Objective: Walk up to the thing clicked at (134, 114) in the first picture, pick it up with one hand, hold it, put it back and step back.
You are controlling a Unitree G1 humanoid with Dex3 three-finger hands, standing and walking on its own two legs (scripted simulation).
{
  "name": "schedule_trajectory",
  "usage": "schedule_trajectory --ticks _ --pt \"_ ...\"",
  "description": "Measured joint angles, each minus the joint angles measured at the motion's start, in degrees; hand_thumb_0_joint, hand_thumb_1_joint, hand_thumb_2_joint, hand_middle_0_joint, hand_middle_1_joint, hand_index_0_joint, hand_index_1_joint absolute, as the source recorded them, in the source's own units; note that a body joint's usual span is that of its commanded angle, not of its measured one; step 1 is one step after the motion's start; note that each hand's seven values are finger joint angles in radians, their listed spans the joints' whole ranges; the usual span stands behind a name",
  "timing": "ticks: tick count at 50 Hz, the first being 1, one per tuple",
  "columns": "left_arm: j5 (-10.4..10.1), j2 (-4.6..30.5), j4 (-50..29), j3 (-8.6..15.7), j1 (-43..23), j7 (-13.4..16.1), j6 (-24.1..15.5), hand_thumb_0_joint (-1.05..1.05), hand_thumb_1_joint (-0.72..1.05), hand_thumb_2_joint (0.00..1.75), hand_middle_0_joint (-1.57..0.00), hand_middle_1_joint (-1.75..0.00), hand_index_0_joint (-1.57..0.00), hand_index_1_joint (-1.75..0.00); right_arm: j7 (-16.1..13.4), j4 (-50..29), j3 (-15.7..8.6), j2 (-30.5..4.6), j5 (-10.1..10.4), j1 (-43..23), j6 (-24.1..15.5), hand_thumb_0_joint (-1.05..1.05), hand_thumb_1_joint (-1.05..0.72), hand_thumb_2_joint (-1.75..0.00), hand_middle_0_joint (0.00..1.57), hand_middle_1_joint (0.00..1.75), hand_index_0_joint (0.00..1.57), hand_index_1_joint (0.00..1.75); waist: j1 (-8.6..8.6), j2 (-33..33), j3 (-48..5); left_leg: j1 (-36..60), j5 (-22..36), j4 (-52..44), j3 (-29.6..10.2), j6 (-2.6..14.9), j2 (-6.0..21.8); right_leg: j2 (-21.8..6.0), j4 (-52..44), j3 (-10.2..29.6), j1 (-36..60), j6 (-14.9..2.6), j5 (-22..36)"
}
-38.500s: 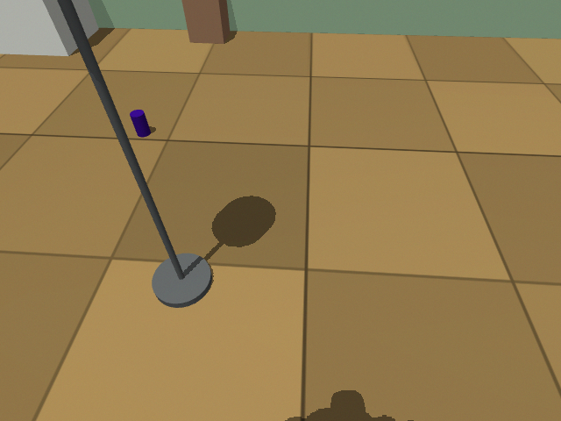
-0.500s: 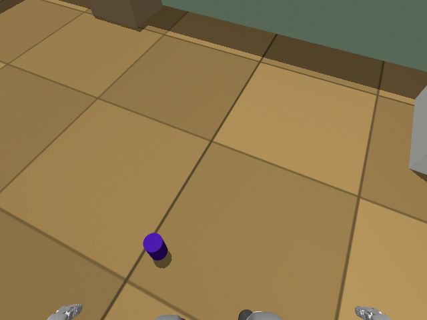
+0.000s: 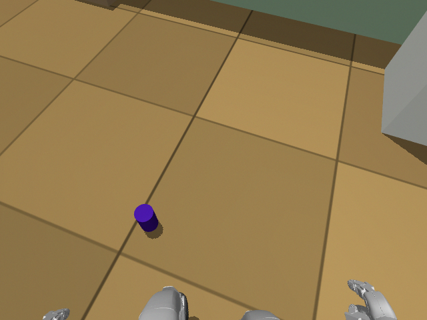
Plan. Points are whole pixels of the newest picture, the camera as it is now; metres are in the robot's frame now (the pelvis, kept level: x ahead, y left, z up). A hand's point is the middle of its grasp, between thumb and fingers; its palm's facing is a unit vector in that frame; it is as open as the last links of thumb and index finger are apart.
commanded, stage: walk up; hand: left
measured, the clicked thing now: (146, 218) +0.52 +0.29 -0.68
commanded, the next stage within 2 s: none
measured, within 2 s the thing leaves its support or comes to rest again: neither
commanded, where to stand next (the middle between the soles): +0.15 +0.02 m, yaw +5 degrees
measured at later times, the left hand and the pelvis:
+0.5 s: hand out of the picture -0.04 +0.25 -0.14, palm faces +0.08 -0.94 -0.33, open 7.3 cm; pelvis -0.14 -0.01 +0.02, yaw +5 degrees
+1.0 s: hand out of the picture -0.14 +0.24 -0.13, palm faces +0.08 -0.93 -0.37, open 7.3 cm; pelvis -0.19 -0.03 +0.02, yaw +3 degrees
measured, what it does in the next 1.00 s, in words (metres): walks backwards: left foot, then right foot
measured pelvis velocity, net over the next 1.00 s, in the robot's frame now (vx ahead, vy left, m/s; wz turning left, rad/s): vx -0.19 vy -0.03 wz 0.06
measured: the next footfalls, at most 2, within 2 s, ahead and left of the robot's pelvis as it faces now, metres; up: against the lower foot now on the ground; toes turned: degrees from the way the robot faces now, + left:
left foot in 0.34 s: -0.09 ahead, +0.10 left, +0.00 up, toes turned +3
right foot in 0.66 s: -0.10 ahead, -0.15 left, +0.00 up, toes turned +3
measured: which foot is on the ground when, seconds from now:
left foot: down 0.00-0.04, up 0.06-0.32, down 0.34-0.70, up 0.72-0.92, down 0.94-1.00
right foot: down 0.00-0.36, up 0.38-0.64, down 0.66-1.00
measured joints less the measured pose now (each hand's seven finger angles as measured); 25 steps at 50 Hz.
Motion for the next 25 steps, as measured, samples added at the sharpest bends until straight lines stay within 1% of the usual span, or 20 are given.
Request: schedule_trajectory --ticks 2,3,4,5,6,7,8,10,11,13,15,16,17,18,19,20,21,22,23,25 --pt "0.5 -1.8 0.5 0.0 0.1 -0.1 -0.4 0.00 0.91 0.90 -0.20 -0.30 -0.21 -0.30 0.0 0.4 -0.4 -1.3 0.4 -0.7 0.7 0.01 -0.90 -0.90 0.21 0.30 0.20 0.30 -0.71 4.2 0.7 -0.9 0.5 1.5 -2.5 -0.48 2.0 2.3 -2.4 -2.3 1.4 -1.28 1.1" --pt "0.6 -2.3 0.2 -0.1 0.9 -0.5 -0.4 0.00 0.91 0.90 -0.20 -0.30 -0.21 -0.30 -0.1 0.6 -0.6 -1.5 0.7 -0.5 1.0 0.01 -0.90 -0.90 0.21 0.30 0.20 0.30 -0.94 5.0 0.2 -1.7 -2.4 2.5 -4.2 -0.55 1.1 2.4 -2.4 -2.9 1.0 -1.64 1.8" --pt "0.9 -2.4 -0.4 -0.2 1.8 -0.8 -0.4 0.00 0.91 0.90 -0.20 -0.30 -0.21 -0.30 -0.3 0.9 -0.6 -1.2 0.8 -0.1 1.4 0.01 -0.90 -0.90 0.21 0.30 0.20 0.30 -0.36 4.3 -0.7 -2.6 -8.3 5.9 -5.8 -0.79 -1.1 1.6 -1.9 -2.5 0.2 -1.97 2.1" --pt "1.1 -2.3 -0.9 -0.2 2.6 -0.9 -0.4 0.00 0.91 0.90 -0.20 -0.30 -0.21 -0.30 -0.4 1.1 -0.6 -0.8 0.9 0.3 1.6 0.01 -0.90 -0.90 0.21 0.29 0.20 0.30 0.64 3.1 -1.4 -3.4 -12.8 10.8 -6.7 -0.93 -3.4 0.7 -1.6 -1.4 -0.6 -2.21 2.6" --pt "1.1 -2.2 -1.2 -0.2 3.3 -0.9 -0.3 0.00 0.90 0.90 -0.20 -0.30 -0.21 -0.30 -0.3 1.3 -0.5 -0.6 1.1 0.8 1.6 0.01 -0.90 -0.90 0.20 0.29 0.20 0.30 1.41 2.1 -1.9 -3.7 -15.0 15.4 -7.5 -0.91 -5.4 -0.2 -2.1 -0.4 -1.0 -2.30 3.4" --pt "1.1 -2.3 -1.5 -0.1 3.9 -0.7 -0.3 0.00 0.90 0.90 -0.20 -0.30 -0.21 -0.30 -0.1 1.3 -0.3 -0.7 1.3 1.3 1.5 0.01 -0.90 -0.90 0.20 0.29 0.20 0.30 1.65 1.5 -2.5 -3.9 -15.7 19.2 -8.6 -0.88 -7.0 -0.8 -3.0 0.0 -1.2 -2.27 4.4" --pt "1.2 -2.4 -1.7 -0.1 4.1 -0.6 -0.1 0.00 0.90 0.90 -0.20 -0.30 -0.21 -0.30 -0.1 1.2 -0.2 -0.8 1.6 1.9 1.3 0.01 -0.90 -0.90 0.20 0.29 0.20 0.30 1.47 1.3 -3.1 -3.8 -15.8 22.1 -9.6 -0.92 -8.2 -1.3 -4.0 0.0 -1.6 -2.16 5.3" --pt "1.3 -2.4 -2.4 0.1 3.9 -0.3 0.1 0.00 0.90 0.90 -0.20 -0.30 -0.21 -0.30 -0.5 0.9 0.0 -1.3 1.8 3.2 0.8 0.01 -0.90 -0.90 0.21 0.29 0.20 0.30 1.10 1.3 -3.9 -2.9 -15.5 25.0 -10.8 -1.33 -9.4 -1.9 -5.0 -0.6 -2.8 -1.96 6.9" --pt "1.4 -2.4 -3.1 0.1 3.5 -0.2 0.2 0.00 0.90 0.90 -0.20 -0.30 -0.21 -0.30 -0.7 0.8 0.0 -1.6 1.7 3.8 0.5 0.01 -0.90 -0.90 0.21 0.30 0.20 0.30 1.07 1.5 -4.0 -1.7 -15.4 24.3 -10.8 -1.55 -9.3 -1.9 -5.2 -0.9 -3.6 -1.87 7.4" --pt "1.6 -2.1 -4.8 0.3 2.3 0.2 0.3 0.00 0.90 0.90 -0.20 -0.30 -0.21 -0.30 -1.1 0.6 0.1 -2.0 1.6 4.7 0.2 0.01 -0.90 -0.90 0.21 0.29 0.20 0.30 0.79 1.8 -3.6 1.5 -15.7 19.2 -10.0 -1.86 -8.1 -1.9 -4.8 -2.0 -5.1 -1.66 8.3" --pt "1.5 -1.7 -6.6 0.4 0.7 0.4 0.3 0.00 0.90 0.90 -0.20 -0.30 -0.21 -0.30 -1.2 0.5 0.0 -1.9 1.1 5.5 -0.3 0.01 -0.90 -0.90 0.20 0.29 0.20 0.30 0.23 1.7 -2.8 5.5 -14.5 9.9 -8.2 -1.82 -6.2 -2.2 -3.1 -3.6 -6.9 -1.41 8.4" --pt "1.3 -1.3 -7.3 0.4 -0.2 0.4 0.4 0.00 0.90 0.90 -0.20 -0.30 -0.21 -0.30 -1.2 0.5 -0.1 -1.8 0.8 6.0 -0.6 0.01 -0.90 -0.90 0.20 0.29 0.20 0.30 -0.09 1.5 -2.3 7.9 -11.9 3.9 -7.2 -1.66 -5.4 -2.4 -1.6 -4.4 -8.0 -1.24 8.1" --pt "1.0 -0.8 -7.9 0.4 -1.2 0.4 0.5 0.00 0.90 0.90 -0.20 -0.30 -0.21 -0.30 -1.2 0.7 -0.2 -1.4 0.5 6.2 -1.0 0.01 -0.90 -0.90 0.20 0.29 0.20 0.30 -0.29 0.6 -1.6 10.0 -9.2 -1.4 -6.4 -0.97 -5.4 -3.1 0.5 -4.8 -9.1 -1.01 7.5" --pt "0.8 0.0 -8.0 0.5 -2.2 0.4 0.7 0.00 0.90 0.90 -0.20 -0.30 -0.21 -0.30 -1.2 1.3 -0.3 -0.1 0.1 5.7 -1.1 0.01 -0.91 -0.90 0.20 0.29 0.20 0.30 0.28 -2.1 -0.2 10.8 -8.3 -2.6 -5.2 -0.22 -6.9 -4.6 2.5 -3.5 -9.9 -1.12 7.3" --pt "0.5 0.4 -8.0 0.7 -2.7 0.4 1.0 0.00 0.90 0.90 -0.20 -0.30 -0.21 -0.30 -0.9 1.5 -0.2 0.8 -0.4 5.6 -1.1 0.01 -0.91 -0.90 0.20 0.29 0.20 0.30 1.02 -3.9 0.5 11.0 -7.7 -2.8 -4.2 0.21 -7.6 -4.4 4.8 -1.6 -10.8 -1.58 4.5" --pt "0.4 0.2 -7.7 0.8 -2.7 0.5 1.2 0.00 0.90 0.90 -0.20 -0.30 -0.21 -0.30 -0.5 1.3 0.2 1.3 -0.7 5.8 -1.0 0.01 -0.91 -0.90 0.20 0.29 0.20 0.30 1.05 -4.0 0.4 10.5 -7.3 -2.4 -4.2 0.48 -7.2 -2.7 8.3 -0.2 -11.8 -1.67 -0.1" --pt "0.4 -0.2 -7.1 0.7 -2.5 0.6 1.6 0.00 0.91 0.90 -0.20 -0.30 -0.21 -0.30 -0.3 1.1 0.4 1.4 -0.8 6.2 -1.1 0.01 -0.90 -0.90 0.20 0.29 0.20 0.30 0.36 -3.2 -0.1 9.8 -6.9 -2.0 -5.1 0.67 -6.4 -0.6 12.5 0.5 -12.6 -1.61 -3.7" --pt "0.4 -0.6 -6.5 0.4 -2.3 0.5 1.9 0.00 0.91 0.90 -0.20 -0.30 -0.21 -0.30 -0.2 0.9 0.6 1.5 -0.9 6.6 -1.3 0.01 -0.90 -0.90 0.21 0.29 0.20 0.30 -0.40 -2.3 -0.6 9.3 -6.3 -2.2 -6.1 0.73 -5.5 1.4 16.7 1.2 -13.1 -1.57 -5.6" --pt "0.3 -0.7 -6.0 0.3 -1.9 0.3 2.0 0.00 0.91 0.90 -0.20 -0.30 -0.21 -0.30 -0.2 0.8 0.7 1.7 -1.0 6.8 -1.4 0.01 -0.90 -0.90 0.21 0.30 0.20 0.30 -0.67 -1.9 -1.2 9.2 -5.4 -3.1 -6.6 0.68 -4.8 2.9 20.4 2.2 -13.4 -1.64 -5.9" --pt "0.0 -0.7 -5.6 0.3 -0.4 -0.2 1.7 0.00 0.91 0.90 -0.20 -0.30 -0.21 -0.30 -0.5 0.7 0.8 1.9 -1.1 6.9 -1.6 0.01 -0.90 -0.90 0.21 0.30 0.20 0.30 -0.10 -2.1 -2.5 8.9 -3.6 -5.1 -6.1 0.29 -3.7 4.4 24.9 4.5 -13.5 -1.93 -4.1"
